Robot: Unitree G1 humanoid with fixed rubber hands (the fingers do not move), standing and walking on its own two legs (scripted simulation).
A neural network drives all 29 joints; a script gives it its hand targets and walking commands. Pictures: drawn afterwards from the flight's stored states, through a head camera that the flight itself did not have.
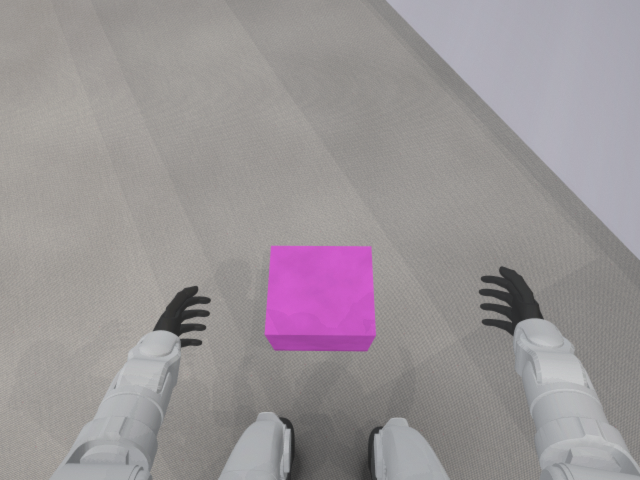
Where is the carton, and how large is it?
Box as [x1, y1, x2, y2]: [265, 246, 375, 350]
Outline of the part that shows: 271,246 265,335 275,350 367,350 375,336 370,246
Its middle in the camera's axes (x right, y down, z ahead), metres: +0.00 +0.17 +1.10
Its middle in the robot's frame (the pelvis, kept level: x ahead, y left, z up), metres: +0.51 +0.02 -0.63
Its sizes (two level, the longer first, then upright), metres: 0.273 0.241 0.217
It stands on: the floor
